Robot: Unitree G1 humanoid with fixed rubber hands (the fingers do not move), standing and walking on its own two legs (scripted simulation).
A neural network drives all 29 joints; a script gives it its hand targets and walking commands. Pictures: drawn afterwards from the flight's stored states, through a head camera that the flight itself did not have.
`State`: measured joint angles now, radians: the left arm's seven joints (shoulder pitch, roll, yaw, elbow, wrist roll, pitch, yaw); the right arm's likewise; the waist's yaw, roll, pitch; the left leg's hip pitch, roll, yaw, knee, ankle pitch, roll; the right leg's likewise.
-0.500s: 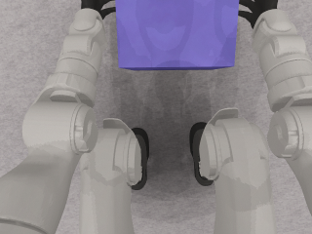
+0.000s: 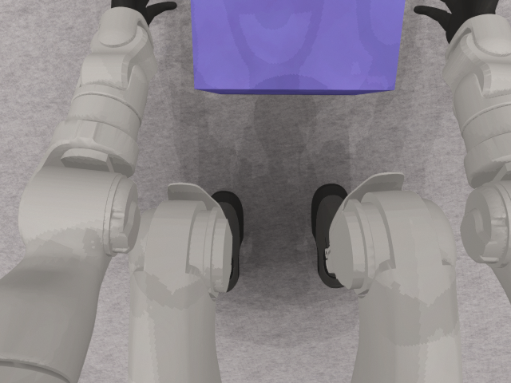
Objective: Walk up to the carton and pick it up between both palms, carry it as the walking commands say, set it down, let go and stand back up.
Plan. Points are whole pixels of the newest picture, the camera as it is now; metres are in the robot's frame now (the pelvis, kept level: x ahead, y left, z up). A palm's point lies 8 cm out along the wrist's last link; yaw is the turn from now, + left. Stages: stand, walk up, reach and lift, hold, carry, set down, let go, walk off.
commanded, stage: set down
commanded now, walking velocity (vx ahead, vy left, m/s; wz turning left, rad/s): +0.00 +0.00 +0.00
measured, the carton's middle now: (291, 16) +0.53 -0.04 -0.26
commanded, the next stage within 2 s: let go in 1.66 s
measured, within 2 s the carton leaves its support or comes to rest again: neither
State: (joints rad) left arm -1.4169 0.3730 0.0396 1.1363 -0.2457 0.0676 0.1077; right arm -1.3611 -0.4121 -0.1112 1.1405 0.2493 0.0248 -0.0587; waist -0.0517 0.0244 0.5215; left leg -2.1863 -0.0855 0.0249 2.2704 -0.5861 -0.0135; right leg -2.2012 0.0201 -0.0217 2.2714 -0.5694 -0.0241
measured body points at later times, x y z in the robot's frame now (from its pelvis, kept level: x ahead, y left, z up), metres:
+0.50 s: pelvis -0.01 +0.00 +0.04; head +0.35 -0.03 +0.30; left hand +0.55 +0.14 -0.12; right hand +0.52 -0.25 -0.11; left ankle +0.12 +0.11 -0.32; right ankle +0.12 -0.11 -0.32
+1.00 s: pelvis -0.01 +0.00 +0.16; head +0.34 -0.03 +0.42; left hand +0.55 +0.15 +0.02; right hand +0.52 -0.26 +0.02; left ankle +0.12 +0.11 -0.32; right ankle +0.12 -0.11 -0.32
